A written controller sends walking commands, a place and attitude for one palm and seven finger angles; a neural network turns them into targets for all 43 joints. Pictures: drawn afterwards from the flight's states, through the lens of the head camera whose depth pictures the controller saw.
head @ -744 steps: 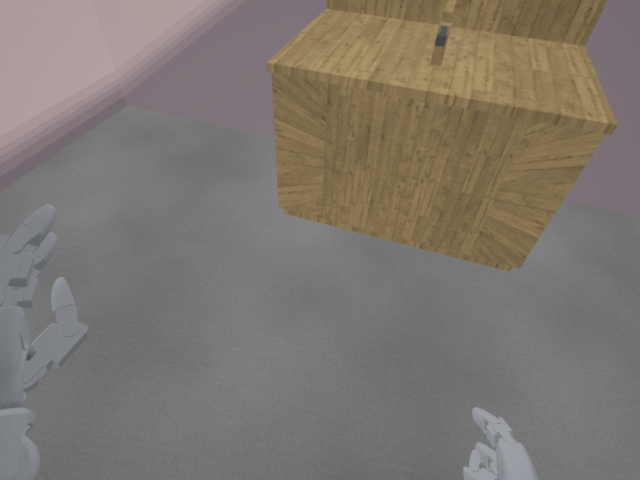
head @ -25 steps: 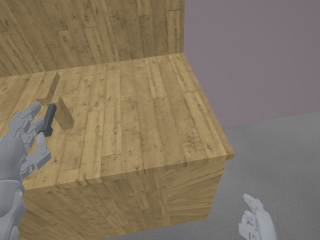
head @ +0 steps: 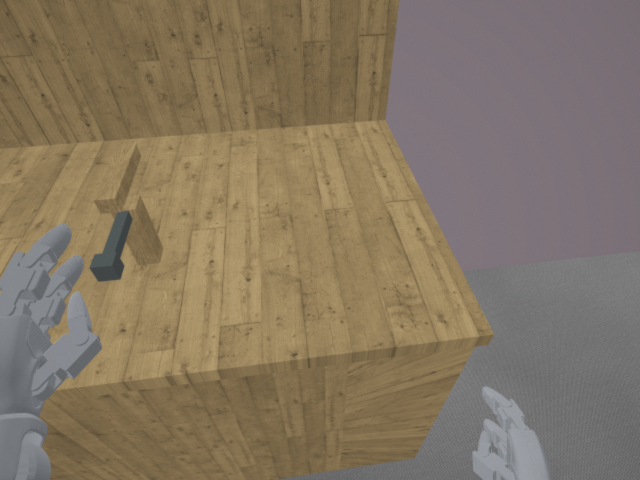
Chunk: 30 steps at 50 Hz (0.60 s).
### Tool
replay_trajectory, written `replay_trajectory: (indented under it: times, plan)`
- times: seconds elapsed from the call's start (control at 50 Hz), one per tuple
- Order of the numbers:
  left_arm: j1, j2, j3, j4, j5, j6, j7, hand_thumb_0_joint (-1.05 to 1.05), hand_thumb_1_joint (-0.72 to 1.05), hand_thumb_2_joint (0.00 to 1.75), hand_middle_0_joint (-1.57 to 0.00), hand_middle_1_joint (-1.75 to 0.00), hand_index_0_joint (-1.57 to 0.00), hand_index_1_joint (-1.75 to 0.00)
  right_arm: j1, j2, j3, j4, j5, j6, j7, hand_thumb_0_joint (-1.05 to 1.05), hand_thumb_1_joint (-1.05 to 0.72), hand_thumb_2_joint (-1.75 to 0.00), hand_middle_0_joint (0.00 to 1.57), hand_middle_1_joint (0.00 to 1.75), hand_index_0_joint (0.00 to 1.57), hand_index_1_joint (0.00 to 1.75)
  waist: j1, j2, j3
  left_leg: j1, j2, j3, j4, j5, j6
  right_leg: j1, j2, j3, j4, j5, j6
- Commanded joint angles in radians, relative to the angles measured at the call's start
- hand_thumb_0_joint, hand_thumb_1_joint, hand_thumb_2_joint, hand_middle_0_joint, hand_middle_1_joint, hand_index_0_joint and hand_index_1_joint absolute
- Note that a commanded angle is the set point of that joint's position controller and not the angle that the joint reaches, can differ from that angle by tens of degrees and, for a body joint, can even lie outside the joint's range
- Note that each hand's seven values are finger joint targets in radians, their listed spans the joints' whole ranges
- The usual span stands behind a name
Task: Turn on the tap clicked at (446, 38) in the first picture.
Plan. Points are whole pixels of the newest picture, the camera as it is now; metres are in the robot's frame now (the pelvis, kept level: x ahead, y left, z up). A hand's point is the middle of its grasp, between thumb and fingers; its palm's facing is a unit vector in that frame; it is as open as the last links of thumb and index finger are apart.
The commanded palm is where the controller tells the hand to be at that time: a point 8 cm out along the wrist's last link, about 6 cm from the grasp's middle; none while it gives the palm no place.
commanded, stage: turn the palm inward beside the body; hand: left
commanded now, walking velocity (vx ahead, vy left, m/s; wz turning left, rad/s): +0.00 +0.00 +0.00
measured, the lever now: (107, 266) +0.33 +0.33 +0.09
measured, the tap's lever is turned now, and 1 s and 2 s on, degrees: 0 0 0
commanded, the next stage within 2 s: reach beside the lever's end, fingers flat in 1.02 s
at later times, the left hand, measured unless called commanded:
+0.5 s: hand (78, 398) +0.14 +0.23 +0.15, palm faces +0.43 -0.89 -0.15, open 7.4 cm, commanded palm +0.09 +0.28 +0.16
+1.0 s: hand (114, 370) +0.17 +0.22 +0.15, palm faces +0.44 -0.89 -0.13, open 7.4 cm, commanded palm +0.12 +0.26 +0.16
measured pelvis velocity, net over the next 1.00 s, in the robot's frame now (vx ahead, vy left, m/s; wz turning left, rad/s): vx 0.00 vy -0.01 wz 0.02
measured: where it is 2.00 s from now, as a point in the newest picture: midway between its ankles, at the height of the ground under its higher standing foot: outside the picture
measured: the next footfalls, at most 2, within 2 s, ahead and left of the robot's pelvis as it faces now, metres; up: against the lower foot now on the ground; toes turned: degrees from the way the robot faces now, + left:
none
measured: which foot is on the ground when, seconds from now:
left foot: down 0.00-1.00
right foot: down 0.00-1.00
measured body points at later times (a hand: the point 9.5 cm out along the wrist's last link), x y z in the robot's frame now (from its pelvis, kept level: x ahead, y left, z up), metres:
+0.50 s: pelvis -0.03 +0.01 +0.00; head -0.06 -0.01 +0.45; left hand +0.11 +0.28 +0.16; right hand +0.17 -0.20 -0.06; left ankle +0.00 +0.13 -0.72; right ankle -0.02 -0.10 -0.72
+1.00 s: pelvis +0.00 -0.01 +0.00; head -0.02 -0.04 +0.45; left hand +0.14 +0.26 +0.16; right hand +0.20 -0.23 -0.07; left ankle +0.00 +0.13 -0.72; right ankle -0.02 -0.10 -0.72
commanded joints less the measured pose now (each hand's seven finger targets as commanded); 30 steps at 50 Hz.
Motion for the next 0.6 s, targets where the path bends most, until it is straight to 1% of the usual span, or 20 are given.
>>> replay_trajectory:
  times: [0.0,0.02,0.04,0.08,0.1,0.12,0.14,0.2,0.22,0.28,0.3,0.32,0.34,0.38,0.4,0.42,0.48,0.5,0.52,0.58]
  plan:
    - [-0.042,0.130,0.092,-0.194,-0.014,0.021,0.036,0.00,0.90,0.90,-0.20,-0.30,-0.20,-0.30,-0.129,-0.114,-0.029,-0.158,0.015,-0.047,-0.019,0.00,-0.90,-0.90,0.20,0.30,0.20,0.30,0.014,0.032,-0.053,0.065,-0.007,-0.011,-0.108,0.290,0.032,0.011,0.000,-0.008,-0.107,0.260,0.008]
    - [-0.047,0.105,0.058,-0.203,-0.014,0.038,0.035,0.00,0.90,0.90,-0.20,-0.30,-0.20,-0.30,-0.122,-0.112,-0.028,-0.165,0.015,-0.044,-0.020,0.00,-0.90,-0.90,0.20,0.30,0.20,0.30,0.006,0.027,-0.051,0.069,-0.006,-0.009,-0.113,0.268,0.033,0.001,0.000,-0.009,-0.114,0.241,0.009]
    - [-0.045,0.114,0.061,-0.201,-0.019,0.053,0.036,0.00,0.90,0.90,-0.20,-0.30,-0.20,-0.30,-0.121,-0.117,-0.027,-0.169,0.014,-0.043,-0.023,0.00,-0.90,-0.90,0.20,0.30,0.20,0.30,0.004,-0.014,-0.048,0.062,-0.004,-0.015,-0.117,0.245,0.035,0.000,0.002,-0.010,-0.121,0.219,0.011]
    - [-0.067,0.117,0.050,-0.226,-0.019,0.068,0.037,0.00,0.90,0.90,-0.20,-0.30,-0.20,-0.30,-0.134,-0.119,-0.023,-0.173,0.014,-0.043,-0.028,0.00,-0.90,-0.90,0.20,0.30,0.20,0.30,0.001,-0.024,-0.047,0.060,-0.005,-0.020,-0.123,0.211,0.039,-0.005,0.003,-0.007,-0.130,0.180,0.013]
    - [-0.074,0.127,0.054,-0.236,-0.005,0.071,0.046,0.00,0.90,0.90,-0.20,-0.30,-0.20,-0.30,-0.151,-0.114,-0.016,-0.168,0.016,-0.043,-0.029,0.00,-0.90,-0.90,0.20,0.30,0.20,0.30,0.005,-0.003,-0.027,0.064,-0.005,-0.023,-0.131,0.188,0.038,-0.012,0.006,-0.004,-0.135,0.152,0.010]
    - [-0.092,0.105,0.024,-0.254,-0.001,0.070,0.050,0.00,0.90,0.90,-0.20,-0.30,-0.20,-0.30,-0.147,-0.110,-0.014,-0.174,0.015,-0.043,-0.030,0.00,-0.90,-0.90,0.20,0.30,0.20,0.30,-0.002,0.007,-0.031,0.065,-0.008,-0.025,-0.135,0.160,0.037,-0.023,0.005,-0.005,-0.135,0.126,0.011]
    - [-0.088,0.114,0.030,-0.258,0.001,0.066,0.058,0.00,0.90,0.90,-0.20,-0.30,-0.20,-0.30,-0.146,-0.111,-0.014,-0.174,0.013,-0.046,-0.028,0.00,-0.90,-0.90,0.20,0.30,0.20,0.30,-0.002,0.010,-0.027,0.062,-0.007,-0.027,-0.136,0.141,0.036,-0.026,0.006,-0.004,-0.137,0.107,0.009]
    - [-0.095,0.132,0.033,-0.295,0.021,0.048,0.084,0.00,0.90,0.90,-0.20,-0.30,-0.20,-0.30,-0.165,-0.105,-0.004,-0.167,0.011,-0.053,-0.028,0.00,-0.90,-0.90,0.20,0.30,0.20,0.30,0.002,0.058,-0.019,0.052,-0.011,-0.038,-0.150,0.063,0.032,-0.038,0.008,-0.001,-0.132,0.049,0.007]
    - [-0.099,0.105,0.006,-0.300,0.021,0.045,0.089,0.00,0.90,0.90,-0.20,-0.30,-0.20,-0.30,-0.167,-0.100,-0.001,-0.172,0.010,-0.054,-0.026,0.00,-0.90,-0.90,0.20,0.30,0.20,0.30,-0.005,0.065,-0.018,0.050,-0.013,-0.037,-0.151,0.028,0.033,-0.048,0.006,0.000,-0.136,0.026,0.008]
    - [-0.054,0.104,0.013,-0.286,0.008,0.043,0.100,0.00,0.90,0.90,-0.20,-0.30,-0.20,-0.30,-0.169,-0.104,-0.003,-0.169,0.009,-0.059,-0.026,0.00,-0.90,-0.90,0.20,0.30,0.20,0.30,-0.002,0.042,-0.019,0.031,-0.014,-0.035,-0.146,-0.003,0.035,-0.042,0.004,0.001,-0.141,0.002,0.008]
    - [-0.040,0.115,0.026,-0.285,0.010,0.051,0.103,0.00,0.90,0.90,-0.20,-0.30,-0.20,-0.30,-0.178,-0.103,0.000,-0.165,0.011,-0.057,-0.027,0.00,-0.90,-0.90,0.20,0.30,0.20,0.30,0.005,0.058,-0.005,0.023,-0.016,-0.038,-0.152,-0.033,0.034,-0.043,0.005,0.004,-0.148,-0.017,0.007]
    - [-0.044,0.086,0.000,-0.291,0.005,0.054,0.103,0.00,0.90,0.90,-0.20,-0.30,-0.20,-0.30,-0.180,-0.099,0.002,-0.172,0.013,-0.058,-0.027,0.00,-0.90,-0.90,0.20,0.30,0.20,0.30,-0.002,0.036,-0.001,0.019,-0.017,-0.039,-0.157,-0.055,0.034,-0.046,0.002,0.002,-0.146,-0.028,0.008]
    - [-0.027,0.084,-0.003,-0.273,0.001,0.064,0.102,0.00,0.90,0.90,-0.20,-0.30,-0.20,-0.30,-0.184,-0.100,0.001,-0.170,0.015,-0.057,-0.028,0.00,-0.90,-0.90,0.20,0.30,0.20,0.30,0.001,0.036,0.017,0.008,-0.016,-0.038,-0.156,-0.082,0.035,-0.052,0.002,0.005,-0.154,-0.050,0.009]
    - [-0.019,0.083,-0.003,-0.296,-0.008,0.076,0.102,0.00,0.90,0.90,-0.20,-0.30,-0.20,-0.30,-0.185,-0.102,0.000,-0.173,0.014,-0.059,-0.030,0.00,-0.90,-0.90,0.20,0.30,0.20,0.30,0.002,0.041,0.003,0.012,-0.019,-0.035,-0.151,-0.074,0.038,-0.042,0.000,0.008,-0.158,-0.047,0.009]
    - [-0.005,0.092,0.011,-0.292,-0.008,0.084,0.104,0.00,0.90,0.90,-0.20,-0.30,-0.20,-0.30,-0.187,-0.102,0.002,-0.170,0.015,-0.060,-0.032,0.00,-0.90,-0.90,0.20,0.30,0.20,0.30,0.007,0.044,0.013,0.009,-0.019,-0.037,-0.155,-0.069,0.037,-0.038,0.001,0.007,-0.161,-0.042,0.007]
    - [-0.025,0.068,-0.016,-0.310,-0.008,0.085,0.105,0.00,0.90,0.90,-0.20,-0.30,-0.20,-0.30,-0.187,-0.100,0.002,-0.173,0.017,-0.060,-0.032,0.00,-0.90,-0.90,0.20,0.30,0.20,0.30,-0.003,0.026,0.014,0.013,-0.019,-0.040,-0.153,-0.068,0.037,-0.045,0.000,0.004,-0.157,-0.041,0.008]
    - [-0.033,0.084,0.004,-0.306,-0.020,0.095,0.110,0.00,0.90,0.90,-0.20,-0.30,-0.20,-0.30,-0.183,-0.105,-0.002,-0.169,0.013,-0.065,-0.037,0.00,-0.90,-0.90,0.20,0.30,0.20,0.30,-0.004,-0.004,0.008,0.016,-0.022,-0.033,-0.135,-0.042,0.043,-0.043,-0.002,0.013,-0.175,-0.041,0.012]
    - [-0.036,0.094,0.016,-0.300,-0.019,0.100,0.111,0.00,0.90,0.90,-0.20,-0.30,-0.20,-0.30,-0.184,-0.103,-0.001,-0.163,0.017,-0.066,-0.039,0.00,-0.90,-0.90,0.20,0.30,0.20,0.30,0.000,-0.002,0.026,0.013,-0.021,-0.035,-0.136,-0.051,0.042,-0.047,0.000,0.014,-0.181,-0.053,0.013]
    - [-0.050,0.067,-0.011,-0.302,-0.019,0.101,0.110,0.00,0.90,0.90,-0.20,-0.30,-0.20,-0.30,-0.186,-0.100,0.000,-0.163,0.018,-0.067,-0.039,0.00,-0.90,-0.90,0.20,0.30,0.20,0.30,-0.008,0.014,0.032,0.016,-0.022,-0.032,-0.136,-0.060,0.042,-0.053,-0.004,0.016,-0.182,-0.060,0.013]
    - [-0.051,0.075,-0.005,-0.291,-0.026,0.111,0.112,0.00,0.90,0.90,-0.20,-0.30,-0.20,-0.30,-0.188,-0.103,-0.001,-0.160,0.017,-0.073,-0.041,0.00,-0.90,-0.90,0.20,0.30,0.20,0.30,-0.005,-0.001,0.039,0.011,-0.025,-0.031,-0.126,-0.066,0.046,-0.052,-0.009,0.027,-0.199,-0.083,0.014]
